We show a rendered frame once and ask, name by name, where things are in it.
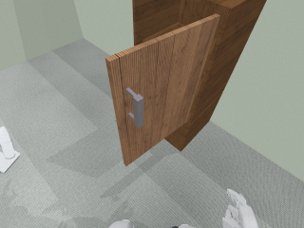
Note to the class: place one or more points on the handle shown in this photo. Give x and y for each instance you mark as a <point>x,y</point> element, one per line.
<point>138,104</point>

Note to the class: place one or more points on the robot right hand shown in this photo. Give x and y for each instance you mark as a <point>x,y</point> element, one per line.
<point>242,216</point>

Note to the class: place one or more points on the robot left hand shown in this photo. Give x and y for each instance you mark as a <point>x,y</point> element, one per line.
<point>9,156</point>

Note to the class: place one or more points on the cupboard door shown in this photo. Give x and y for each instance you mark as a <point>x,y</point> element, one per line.
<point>166,72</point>

